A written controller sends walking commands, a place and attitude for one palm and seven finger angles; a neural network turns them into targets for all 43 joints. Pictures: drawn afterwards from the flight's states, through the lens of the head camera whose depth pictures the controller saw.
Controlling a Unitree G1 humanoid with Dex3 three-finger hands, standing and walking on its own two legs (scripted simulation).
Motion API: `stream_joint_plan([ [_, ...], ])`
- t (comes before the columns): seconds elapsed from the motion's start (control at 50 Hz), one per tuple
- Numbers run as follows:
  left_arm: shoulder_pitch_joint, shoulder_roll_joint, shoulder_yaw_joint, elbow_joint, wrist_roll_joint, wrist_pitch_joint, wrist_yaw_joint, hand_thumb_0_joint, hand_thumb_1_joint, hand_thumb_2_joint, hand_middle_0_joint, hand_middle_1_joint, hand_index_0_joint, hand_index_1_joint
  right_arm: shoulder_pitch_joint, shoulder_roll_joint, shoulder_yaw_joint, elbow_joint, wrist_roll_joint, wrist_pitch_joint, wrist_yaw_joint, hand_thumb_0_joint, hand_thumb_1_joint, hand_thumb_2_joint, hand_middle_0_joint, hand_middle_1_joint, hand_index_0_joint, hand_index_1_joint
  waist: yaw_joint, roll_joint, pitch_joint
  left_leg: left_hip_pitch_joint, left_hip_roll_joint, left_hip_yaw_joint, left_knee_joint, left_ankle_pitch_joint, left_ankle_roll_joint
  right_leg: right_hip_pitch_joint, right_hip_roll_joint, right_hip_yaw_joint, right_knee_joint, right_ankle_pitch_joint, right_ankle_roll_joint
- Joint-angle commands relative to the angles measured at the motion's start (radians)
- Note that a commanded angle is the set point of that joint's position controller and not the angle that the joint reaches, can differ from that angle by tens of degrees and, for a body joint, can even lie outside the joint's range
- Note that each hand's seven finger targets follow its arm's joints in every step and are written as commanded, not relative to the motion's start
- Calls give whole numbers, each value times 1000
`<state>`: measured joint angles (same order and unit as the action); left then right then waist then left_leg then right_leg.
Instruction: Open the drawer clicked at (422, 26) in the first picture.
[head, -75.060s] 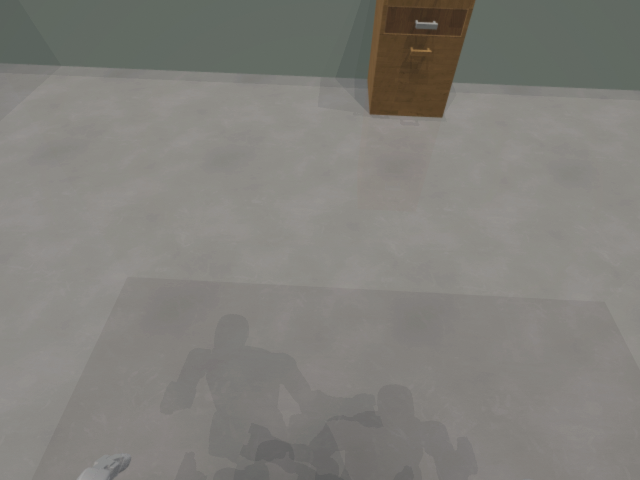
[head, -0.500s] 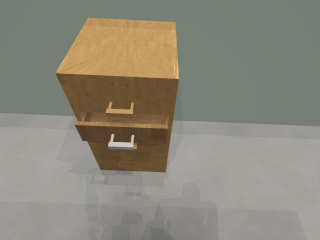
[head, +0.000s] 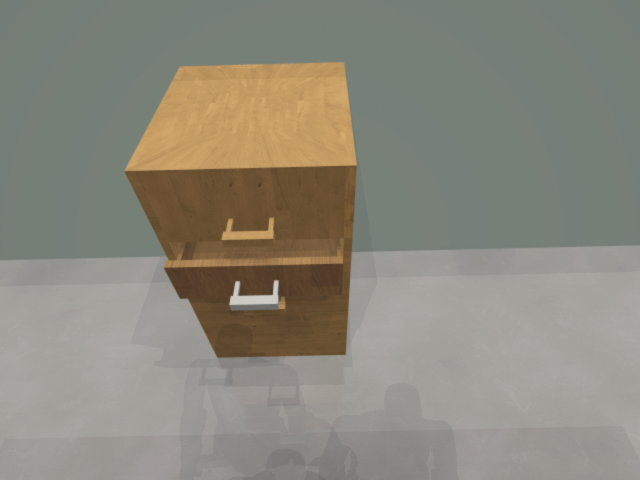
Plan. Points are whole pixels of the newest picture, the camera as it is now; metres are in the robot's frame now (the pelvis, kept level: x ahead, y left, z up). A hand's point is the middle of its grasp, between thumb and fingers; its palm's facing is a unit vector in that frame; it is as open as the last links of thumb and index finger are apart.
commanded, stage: come to a stop and stand still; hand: left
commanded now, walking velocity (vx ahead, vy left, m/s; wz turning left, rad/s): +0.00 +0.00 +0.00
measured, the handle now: (255, 294) +0.53 +0.18 -0.24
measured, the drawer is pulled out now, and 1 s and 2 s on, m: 0.07 0.07 0.07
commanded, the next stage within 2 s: look again from close up in 0.18 s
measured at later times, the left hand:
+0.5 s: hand out of the picture -0.03 +0.15 -0.17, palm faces +0.00 -0.99 -0.16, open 16.4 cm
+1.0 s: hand out of the picture +0.05 +0.18 -0.13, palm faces -0.19 -0.90 -0.39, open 16.9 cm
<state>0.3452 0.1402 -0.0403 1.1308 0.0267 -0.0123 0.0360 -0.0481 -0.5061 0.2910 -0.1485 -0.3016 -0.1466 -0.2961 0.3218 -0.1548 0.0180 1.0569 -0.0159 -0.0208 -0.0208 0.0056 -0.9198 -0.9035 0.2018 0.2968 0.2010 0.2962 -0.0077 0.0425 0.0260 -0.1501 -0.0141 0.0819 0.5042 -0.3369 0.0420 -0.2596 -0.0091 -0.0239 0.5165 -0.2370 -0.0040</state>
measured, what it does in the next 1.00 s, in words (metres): stands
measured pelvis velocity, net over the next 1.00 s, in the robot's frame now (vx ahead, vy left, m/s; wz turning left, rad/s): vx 0.03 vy -0.01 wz -0.01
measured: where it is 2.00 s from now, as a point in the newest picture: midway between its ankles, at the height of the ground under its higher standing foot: outside the picture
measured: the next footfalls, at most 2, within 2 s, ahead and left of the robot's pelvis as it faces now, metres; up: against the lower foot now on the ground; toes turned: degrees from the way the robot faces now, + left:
none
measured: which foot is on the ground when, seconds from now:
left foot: down 0.00-1.00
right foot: down 0.00-1.00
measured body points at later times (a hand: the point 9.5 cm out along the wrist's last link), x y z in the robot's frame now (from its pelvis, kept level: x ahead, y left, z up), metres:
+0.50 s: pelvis +0.01 +0.00 +0.00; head +0.04 -0.01 +0.45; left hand -0.02 +0.20 -0.16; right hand -0.01 -0.21 -0.16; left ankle -0.04 +0.09 -0.74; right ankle +0.03 -0.12 -0.74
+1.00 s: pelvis +0.03 -0.01 +0.00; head +0.05 -0.03 +0.45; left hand +0.06 +0.22 -0.11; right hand +0.06 -0.25 -0.16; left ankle -0.04 +0.09 -0.74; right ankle +0.03 -0.12 -0.73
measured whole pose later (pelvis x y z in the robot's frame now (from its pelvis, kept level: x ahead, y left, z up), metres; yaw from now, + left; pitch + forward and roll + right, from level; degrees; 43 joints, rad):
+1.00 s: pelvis +0.03 -0.01 +0.00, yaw -1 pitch +1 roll +1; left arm 0.54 0.25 -0.15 0.50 0.16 0.09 0.12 -0.14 -0.62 0.26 -0.16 -0.32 -0.15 -0.31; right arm 0.37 -0.18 -0.01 0.98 0.06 -0.19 -0.10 0.03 -0.93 -0.90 0.21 0.30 0.21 0.30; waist 0.03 0.03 0.02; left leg -0.12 -0.02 0.09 0.46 -0.36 0.02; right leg -0.28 -0.01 -0.01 0.58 -0.31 -0.02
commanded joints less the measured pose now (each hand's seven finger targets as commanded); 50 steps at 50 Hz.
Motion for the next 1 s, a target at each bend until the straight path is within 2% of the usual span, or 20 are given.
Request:
stream_joint_plan([
  [0.0, 19, 85, 25, -46, -21, -11, 0, 0, -500, 300, -150, -300, -150, -300, 71, -96, -7, -30, 5, -15, -7, 0, -900, -900, 200, 300, 200, 300, 0, -66, 101, -153, 127, -145, -190, 34, 9, 28, -68, 95, -74, 23, -46],
  [0.04, 26, 87, 22, -45, -21, -9, -1, 0, -500, 300, -150, -300, -150, -300, 70, -97, -4, -23, 4, -15, -7, 0, -900, -900, 200, 300, 200, 300, 6, -45, 115, -163, 124, -147, -207, 15, 11, 28, -67, 95, -76, 26, -44],
  [0.08, 32, 85, 21, -42, -21, -9, -1, 0, -500, 300, -150, -300, -150, -300, 71, -98, -2, -17, 4, -15, -7, 0, -900, -900, 200, 300, 200, 300, 9, -49, 122, -163, 122, -145, -218, 0, 11, 26, -70, 96, -77, 32, -42],
  [0.1, 33, 86, 21, -38, -22, -10, -2, 0, -500, 300, -150, -300, -150, -300, 75, -98, -1, -11, 4, -16, -7, 0, -900, -900, 200, 300, 200, 300, 7, -66, 115, -154, 119, -142, -213, 12, 11, 29, -70, 101, -79, 42, -42],
  [0.12, 32, 88, 20, -36, -22, -9, -2, 0, -500, 300, -150, -300, -150, -300, 79, -95, 0, -7, 5, -17, -7, 0, -900, -900, 200, 300, 200, 300, 7, -44, 109, -151, 119, -141, -221, 16, 11, 35, -71, 99, -79, 42, -42],
  [0.36, 38, 68, 26, -14, -23, -16, 0, 0, -500, 300, -150, -300, -150, -300, 80, -77, 4, 48, 6, -22, -14, 0, -900, -900, 200, 300, 200, 300, 5, -73, 50, -67, 114, -109, -179, 149, 8, 60, -87, 105, -82, 149, -39],
  [0.4, 40, 67, 27, -11, -23, -17, 0, 0, -500, 300, -150, -300, -150, -300, 82, -72, 4, 56, 7, -24, -17, 0, -900, -900, 200, 300, 200, 300, 4, -51, 35, -48, 116, -103, -172, 190, 7, 71, -88, 103, -76, 184, -40],
  [0.42, 42, 65, 27, -9, -23, -17, 1, 0, -500, 300, -150, -300, -150, -300, 80, -70, 3, 59, 7, -23, -18, 0, -900, -900, 200, 300, 200, 300, 3, -61, 41, -45, 118, -106, -169, 195, 6, 65, -84, 104, -77, 185, -40],
  [0.52, 44, 60, 27, -1, -21, -16, 2, 0, -500, 300, -150, -300, -150, -300, 79, -63, 3, 70, 7, -22, -22, 0, -900, -900, 200, 300, 200, 300, 3, -37, 52, -33, 121, -98, -163, 236, 4, 67, -86, 98, -77, 216, -41],
  [0.6, 46, 54, 29, 3, -23, -16, 2, 0, -500, 300, -150, -300, -150, -300, 82, -63, 2, 76, 7, -23, -26, 0, -900, -900, 200, 300, 200, 300, 2, -24, 37, -11, 124, -92, -155, 280, 1, 79, -85, 96, -69, 253, -42],
  [0.72, 44, 54, 29, 3, -22, -15, 4, 0, -500, 300, -150, -300, -150, -300, 81, -58, -1, 80, 8, -20, -28, 0, -900, -900, 200, 300, 200, 300, 1, -53, 51, 1, 129, -89, -152, 301, 0, 74, -82, 92, -71, 268, -42],
  [0.8, 46, 50, 32, 3, -23, -16, 5, 0, -500, 300, -150, -300, -150, -300, 82, -56, -2, 83, 7, -21, -30, 0, -900, -900, 200, 300, 200, 300, 2, -58, 43, 12, 129, -88, -149, 326, 0, 80, -84, 94, -67, 301, -44],
  [0.84, 44, 50, 32, 1, -22, -14, 5, 0, -500, 300, -150, -300, -150, -300, 84, -57, -1, 86, 7, -21, -31, 0, -900, -900, 200, 300, 200, 300, 2, -38, 51, 12, 132, -86, -153, 347, 0, 79, -81, 89, -63, 289, -44],
  [0.86, 141, 128, 50, 42, -10, -37, 47, 0, -500, 300, -150, -300, -150, -300, -54, -111, -30, 9, 23, -21, -17, 0, -900, -900, 200, 300, 200, 300, 60, -191, 18, -61, 146, -42, 87, 450, -31, 119, -138, 118, -66, 762, -9],
  [0.88, -669, 347, -76, -1497, 76, -195, 42, 0, -500, 300, -153, -315, -153, -315, -6, -264, -35, -355, 83, -174, -69, 0, -900, -900, 200, 300, 200, 300, -49, 118, -448, 119, 37, -66, -77, 572, 9, 201, -49, 180, 34, 554, -41],
  [0.9, -346, 278, 16, -1165, 94, -76, 126, 0, -500, 300, -155, -330, -155, -330, -137, -165, -47, -293, 78, -263, -118, 0, -900, -900, 200, 300, 200, 300, 9, 280, -362, 151, 62, -66, -118, 750, 8, 114, -7, 89, 77, 249, -55],
  [0.92, -292, 238, 19, -1128, 58, -4, 178, 0, -500, 300, -158, -345, -158, -345, -110, -171, -73, -225, 85, -283, -117, 0, -900, -900, 200, 300, 200, 300, 8, 247, -246, 97, 70, -72, -102, 647, -22, -13, -6, 50, 77, 38, -34],
  [0.94, -16, 82, -74, -943, 96, 84, 178, 0, -500, 300, -160, -360, -160, -360, -93, -121, -63, -219, 96, -281, -112, 0, -900, -900, 200, 300, 200, 300, -8, 63, -113, -3, 81, -88, -98, 548, -16, -71, -1, 16, 62, 11, -25],
  [0.96, -113, 74, -125, -1152, 114, 65, 160, 0, -500, 300, -163, -375, -163, -375, -123, -140, -61, -315, 102, -288, -102, 0, -900, -900, 200, 300, 200, 300, -4, -27, -52, -51, 70, -105, -70, 497, -7, -59, -9, 16, 30, 111, -22],
  [0.98, -87, 135, -104, -1187, 196, 53, 161, 0, -500, 300, -165, -390, -165, -390, -146, -174, -67, -337, 93, -303, -102, 0, -900, -900, 200, 300, 200, 300, 4, -91, -116, -58, 52, -98, -30, 447, -1, -68, -4, 50, 27, 162, -32],
])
